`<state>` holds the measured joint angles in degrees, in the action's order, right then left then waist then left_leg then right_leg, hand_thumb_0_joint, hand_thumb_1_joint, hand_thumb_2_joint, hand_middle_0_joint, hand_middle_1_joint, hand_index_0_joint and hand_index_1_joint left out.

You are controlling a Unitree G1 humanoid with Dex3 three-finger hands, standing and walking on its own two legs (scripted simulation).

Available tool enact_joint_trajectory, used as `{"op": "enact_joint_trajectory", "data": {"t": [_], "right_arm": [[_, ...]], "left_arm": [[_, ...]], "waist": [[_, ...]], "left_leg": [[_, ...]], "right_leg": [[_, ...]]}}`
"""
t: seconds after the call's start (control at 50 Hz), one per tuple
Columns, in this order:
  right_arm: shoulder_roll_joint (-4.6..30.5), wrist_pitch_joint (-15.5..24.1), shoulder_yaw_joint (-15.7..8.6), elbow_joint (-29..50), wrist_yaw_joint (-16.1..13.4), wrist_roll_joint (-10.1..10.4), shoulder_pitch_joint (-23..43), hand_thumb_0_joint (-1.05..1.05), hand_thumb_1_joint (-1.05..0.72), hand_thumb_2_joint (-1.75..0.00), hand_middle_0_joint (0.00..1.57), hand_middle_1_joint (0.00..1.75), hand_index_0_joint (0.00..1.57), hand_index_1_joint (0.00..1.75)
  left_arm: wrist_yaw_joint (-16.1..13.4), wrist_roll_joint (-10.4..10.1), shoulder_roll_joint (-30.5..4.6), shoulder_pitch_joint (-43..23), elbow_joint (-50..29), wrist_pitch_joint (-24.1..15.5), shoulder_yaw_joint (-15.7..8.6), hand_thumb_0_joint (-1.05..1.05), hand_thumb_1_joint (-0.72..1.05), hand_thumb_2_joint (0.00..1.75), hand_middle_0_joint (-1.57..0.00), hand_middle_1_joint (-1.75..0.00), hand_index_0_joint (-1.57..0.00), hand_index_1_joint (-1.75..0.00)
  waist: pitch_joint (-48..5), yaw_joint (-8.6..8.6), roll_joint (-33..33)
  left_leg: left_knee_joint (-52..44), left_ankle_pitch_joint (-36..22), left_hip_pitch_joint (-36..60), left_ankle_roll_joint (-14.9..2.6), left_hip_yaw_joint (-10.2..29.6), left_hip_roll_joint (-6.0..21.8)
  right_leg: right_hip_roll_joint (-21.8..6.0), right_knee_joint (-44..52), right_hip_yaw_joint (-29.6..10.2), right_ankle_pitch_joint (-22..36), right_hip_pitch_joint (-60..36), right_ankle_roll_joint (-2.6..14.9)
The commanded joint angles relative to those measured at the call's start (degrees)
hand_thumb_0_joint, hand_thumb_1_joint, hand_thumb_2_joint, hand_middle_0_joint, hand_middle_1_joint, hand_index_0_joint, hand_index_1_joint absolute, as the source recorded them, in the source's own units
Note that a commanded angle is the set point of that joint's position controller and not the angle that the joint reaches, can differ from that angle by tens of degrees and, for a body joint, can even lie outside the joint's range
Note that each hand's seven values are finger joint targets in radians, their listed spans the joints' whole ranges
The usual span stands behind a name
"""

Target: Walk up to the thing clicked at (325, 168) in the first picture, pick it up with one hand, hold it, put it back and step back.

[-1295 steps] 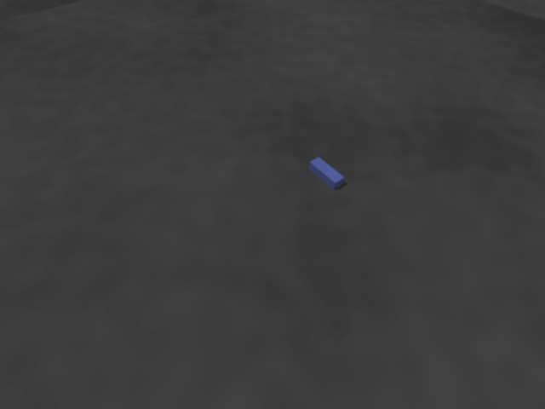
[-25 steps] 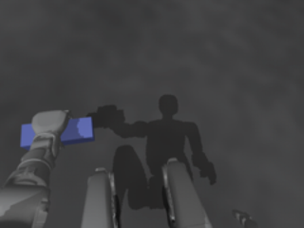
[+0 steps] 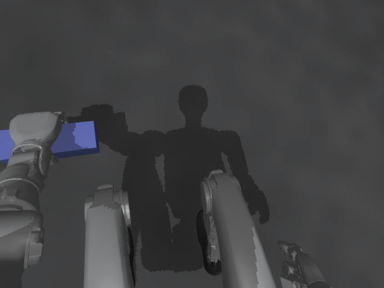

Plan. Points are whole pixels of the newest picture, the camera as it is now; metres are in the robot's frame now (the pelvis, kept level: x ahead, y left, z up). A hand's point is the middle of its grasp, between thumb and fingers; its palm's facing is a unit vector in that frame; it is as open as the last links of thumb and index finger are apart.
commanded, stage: crouch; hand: left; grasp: from above
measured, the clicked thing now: (52, 142) +0.43 +0.26 -0.20
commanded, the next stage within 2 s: lower in 0.58 s
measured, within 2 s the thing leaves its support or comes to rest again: rests again in 1.88 s
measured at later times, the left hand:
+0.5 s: hand (57, 145) +0.43 +0.26 -0.24, palm faces -0.46 -0.03 -0.89, open 9.6 cm
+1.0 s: hand (64, 147) +0.44 +0.27 -0.29, palm faces -0.48 -0.05 -0.88, open 9.5 cm
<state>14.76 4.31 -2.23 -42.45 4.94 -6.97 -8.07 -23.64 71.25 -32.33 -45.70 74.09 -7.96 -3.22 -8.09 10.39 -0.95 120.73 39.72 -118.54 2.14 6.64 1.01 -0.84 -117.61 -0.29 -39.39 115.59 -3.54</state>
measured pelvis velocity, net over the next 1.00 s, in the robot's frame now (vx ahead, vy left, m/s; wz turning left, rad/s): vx -0.01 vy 0.00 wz -0.05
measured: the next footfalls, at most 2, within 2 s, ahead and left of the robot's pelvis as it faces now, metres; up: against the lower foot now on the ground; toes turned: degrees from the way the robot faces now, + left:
none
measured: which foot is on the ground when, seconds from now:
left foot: down 0.00-1.00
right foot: down 0.00-1.00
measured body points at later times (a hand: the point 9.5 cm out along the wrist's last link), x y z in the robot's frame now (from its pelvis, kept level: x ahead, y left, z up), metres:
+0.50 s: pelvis -0.01 +0.00 -0.07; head +0.23 +0.05 +0.31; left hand +0.45 +0.26 -0.19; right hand +0.03 -0.28 -0.18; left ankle +0.07 +0.13 -0.39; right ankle +0.08 -0.15 -0.39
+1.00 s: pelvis -0.01 +0.00 -0.10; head +0.24 +0.06 +0.27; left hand +0.46 +0.27 -0.24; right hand +0.03 -0.28 -0.20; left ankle +0.07 +0.13 -0.39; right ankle +0.08 -0.15 -0.39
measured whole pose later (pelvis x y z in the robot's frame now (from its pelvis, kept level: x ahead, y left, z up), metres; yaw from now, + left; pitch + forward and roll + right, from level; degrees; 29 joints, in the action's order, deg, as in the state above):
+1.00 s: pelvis -0.01 +0.00 -0.10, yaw -3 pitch +34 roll -7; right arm 16.0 4.9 2.4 -44.6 8.8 -10.4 -7.5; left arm -28.3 75.5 -41.9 -53.4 87.9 -13.7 -8.0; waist -1.2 14.7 1.5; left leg 139.4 40.3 -133.2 2.8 10.0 0.0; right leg 1.2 -134.6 0.2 -39.2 129.5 -4.3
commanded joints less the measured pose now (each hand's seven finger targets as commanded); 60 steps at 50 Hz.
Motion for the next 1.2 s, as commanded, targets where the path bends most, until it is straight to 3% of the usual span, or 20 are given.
{"op": "enact_joint_trajectory", "data": {"t": [0.0,0.02,0.04,0.08,0.16,0.26,0.28,0.5,0.56,0.66,0.72,0.74,0.84,0.88,0.94,1.02,1.04,1.06,1.12,1.18], "right_arm": [[12.19,0.23,-3.99,1.05,0.06,-0.02,-12.61,0.0,-0.9,-0.9,0.2,0.3,0.2,0.3],[12.53,0.14,-4.17,0.52,0.2,-0.07,-12.58,0.0,-0.9,-0.9,0.2,0.3,0.2,0.3],[12.22,0.11,-3.72,1.32,0.43,-0.08,-12.12,0.0,-0.91,-0.9,0.2,0.3,0.2,0.3],[12.84,-0.08,-3.85,0.9,0.66,-0.24,-12.2,0.0,-0.9,-0.9,0.2,0.3,0.2,0.3],[13.03,-0.06,-3.58,0.65,1.09,-0.66,-12.36,0.0,-0.9,-0.9,0.2,0.3,0.2,0.3],[13.2,-0.19,-3.21,0.29,1.52,-0.75,-11.94,0.0,-0.9,-0.9,0.2,0.3,0.2,0.3],[13.37,-0.13,-3.16,0.09,1.67,-1.07,-12.5,0.0,-0.9,-0.9,0.2,0.3,0.2,0.3],[14.32,0.23,-2.07,-0.96,2.05,-1.54,-11.73,0.0,-0.9,-0.9,0.2,0.3,0.2,0.3],[14.35,0.32,-1.61,-1.14,2.24,-1.88,-12.24,0.0,-0.91,-0.9,0.2,0.3,0.2,0.3],[14.87,0.37,-1.53,-1.34,2.25,-1.91,-11.89,0.0,-0.91,-0.9,0.2,0.3,0.2,0.3],[14.47,0.45,-0.74,-1.68,2.43,-2.05,-11.79,0.0,-0.9,-0.9,0.2,0.3,0.2,0.3],[14.92,0.59,-0.76,-1.61,2.45,-2.2,-12.11,0.0,-0.9,-0.9,0.2,0.3,0.2,0.3],[15.08,0.7,0.18,-1.82,2.84,-2.82,-11.62,0.0,-0.9,-0.9,0.2,0.3,0.2,0.3],[15.45,0.84,0.25,-1.89,3.05,-3.29,-12.05,0.0,-0.9,-0.9,0.2,0.3,0.2,0.3],[15.63,0.76,0.27,-1.84,3.18,-3.37,-11.02,0.0,-0.9,-0.9,0.2,0.3,0.2,0.3],[15.94,1.03,0.24,-1.86,3.57,-3.98,-10.44,0.0,-0.9,-0.9,0.2,0.3,0.2,0.3],[16.2,1.22,0.31,-2.1,3.78,-4.31,-10.58,0.0,-0.9,-0.9,0.2,0.3,0.2,0.3],[16.33,1.25,0.63,-1.68,3.98,-4.24,-10.86,0.0,-0.9,-0.9,0.2,0.3,0.2,0.3],[16.46,1.16,0.68,-2.05,4.25,-4.3,-10.33,0.0,-0.89,-0.89,0.2,0.3,0.2,0.3],[16.63,1.33,1.06,-2.32,4.69,-4.79,-10.29,0.0,-0.89,-0.89,0.2,0.3,0.2,0.3]], "left_arm": [[-2.15,-0.44,-16.44,-19.97,-10.19,-0.83,-3.36,0.0,0.65,0.82,-1.03,-0.64,-1.03,-0.64],[-2.15,-0.45,-17.79,-21.62,-11.85,-1.51,-4.01,0.0,0.65,0.82,-1.03,-0.65,-1.03,-0.65],[-1.7,-0.25,-14.99,-17.06,-6.16,-1.08,-2.58,0.0,0.64,0.81,-1.03,-0.64,-1.03,-0.64],[-1.96,-0.4,-17.56,-20.65,-8.37,-2.0,-3.9,0.0,0.64,0.81,-1.02,-0.65,-1.02,-0.65],[-2.38,0.47,-18.16,-22.33,-7.24,-2.76,-4.11,0.0,0.68,0.82,-1.03,-0.67,-1.04,-0.66],[-3.13,0.82,-19.82,-22.4,-4.38,-3.31,-4.9,0.0,0.67,0.8,-1.04,-0.65,-1.04,-0.65],[-3.32,0.97,-19.51,-23.75,-5.14,-3.55,-4.88,0.0,0.69,0.8,-1.04,-0.67,-1.05,-0.66],[-4.73,2.03,-22.33,-26.65,-0.83,-4.21,-5.23,0.0,0.67,0.76,-1.03,-0.63,-1.04,-0.62],[-4.75,2.43,-21.3,-25.75,0.1,-4.24,-4.66,0.0,0.69,0.75,-1.06,-0.62,-1.06,-0.62],[-5.29,1.97,-22.95,-26.51,0.5,-4.27,-5.75,0.0,0.67,0.79,-1.06,-0.61,-1.05,-0.62],[-5.21,2.43,-21.3,-26.36,3.66,-4.42,-4.14,0.0,0.63,0.79,-1.07,-0.55,-1.05,-0.57],[-5.35,2.34,-22.15,-27.65,3.73,-4.71,-4.72,0.0,0.65,0.76,-1.06,-0.56,-1.05,-0.57],[-6.32,2.57,-23.58,-25.91,5.49,-5.57,-5.43,0.0,0.69,0.76,-1.08,-0.58,-1.07,-0.59],[-6.87,3.01,-24.15,-26.86,4.94,-5.88,-5.98,0.0,0.7,0.76,-1.09,-0.59,-1.08,-0.6],[-7.8,3.23,-26.18,-26.46,4.6,-6.13,-7.1,0.0,0.71,0.78,-1.1,-0.59,-1.09,-0.6],[-8.65,3.68,-25.39,-26.18,4.62,-6.09,-6.81,0.0,0.73,0.76,-1.11,-0.59,-1.1,-0.6],[-8.87,3.7,-27.02,-29.07,2.93,-6.32,-7.34,0.0,0.73,0.75,-1.1,-0.59,-1.1,-0.59],[-9.05,3.87,-26.43,-25.56,5.1,-6.0,-7.34,0.0,0.73,0.74,-1.1,-0.59,-1.1,-0.59],[-9.72,3.25,-26.36,-24.25,5.47,-5.54,-7.79,0.0,0.71,0.74,-1.09,-0.55,-1.08,-0.55],[-9.95,3.48,-25.78,-25.74,6.3,-5.36,-7.12,0.0,0.7,0.74,-1.07,-0.56,-1.07,-0.56]], "waist": [[-39.83,0.39,-12.99],[-40.19,0.34,-13.19],[-38.94,0.44,-11.47],[-38.89,0.65,-12.26],[-38.28,1.44,-13.45],[-38.13,0.87,-13.32],[-37.98,1.91,-14.09],[-36.24,2.53,-14.99],[-36.22,2.65,-15.51],[-35.93,2.94,-15.49],[-33.45,3.66,-14.28],[-32.94,4.44,-13.51],[-34.06,3.96,-13.59],[-33.85,4.98,-14.79],[-34.58,3.91,-16.3],[-33.09,4.9,-17.88],[-32.98,5.93,-18.01],[-32.49,5.14,-18.65],[-33.32,4.73,-17.43],[-32.73,6.14,-17.44]], "left_leg": [[-10.62,-14.98,31.0,-2.77,-5.43,-1.07],[-9.89,-14.61,29.43,-2.89,-5.64,-1.15],[-9.36,-14.77,29.21,-2.93,-5.56,-1.21],[-8.38,-13.78,26.81,-3.08,-5.7,-1.21],[-7.26,-12.7,26.96,-2.83,-5.36,-1.27],[-5.04,-12.04,25.03,-3.05,-5.68,-1.26],[-4.52,-12.04,24.41,-3.03,-5.75,-1.37],[-1.42,-8.32,19.86,-3.25,-5.83,-1.57],[-0.75,-9.4,20.36,-3.1,-5.74,-1.71],[0.54,-9.51,19.54,-3.12,-5.59,-1.67],[1.51,-8.79,17.2,-3.22,-5.53,-1.79],[2.21,-8.54,16.06,-3.46,-5.5,-1.8],[4.22,-11.22,15.38,-3.43,-5.35,-1.73],[4.46,-11.2,16.52,-3.21,-5.11,-1.75],[5.11,-11.24,15.93,-3.14,-5.25,-1.65],[5.75,-10.38,16.37,-3.04,-4.93,-1.48],[6.8,-10.16,16.15,-3.11,-4.95,-1.45],[6.42,-10.64,15.5,-3.15,-5.02,-1.62],[6.74,-11.3,14.98,-3.13,-4.76,-1.51],[7.98,-12.23,15.31,-3.13,-4.25,-1.38]], "right_leg": [[1.26,10.76,5.8,15.94,-16.77,5.11],[1.42,10.07,5.8,16.07,-17.12,5.06],[1.38,9.96,5.87,16.17,-16.54,4.94],[1.54,8.81,6.03,15.5,-15.88,4.94],[1.53,7.0,6.52,14.09,-12.77,5.11],[1.85,5.11,6.68,13.82,-11.33,5.14],[1.6,4.71,6.69,13.98,-11.22,5.0],[2.02,1.21,7.51,10.89,-6.53,5.3],[2.02,0.3,7.71,11.84,-5.96,5.26],[2.05,-1.04,7.91,12.11,-4.88,5.19],[2.33,-1.32,8.08,11.64,-3.94,5.27],[2.28,-1.31,8.14,11.59,-4.1,5.02],[2.66,-3.12,8.4,14.39,-6.24,4.71],[2.62,-3.68,8.9,14.16,-5.46,4.6],[2.89,-4.62,8.84,14.36,-5.35,4.89],[3.05,-5.52,9.6,13.55,-3.36,4.7],[3.01,-5.77,9.68,13.59,-3.05,4.72],[2.94,-5.87,9.63,13.94,-3.98,4.64],[3.26,-6.41,9.82,14.72,-4.32,4.59],[3.36,-7.33,10.37,15.74,-3.57,4.39]]}}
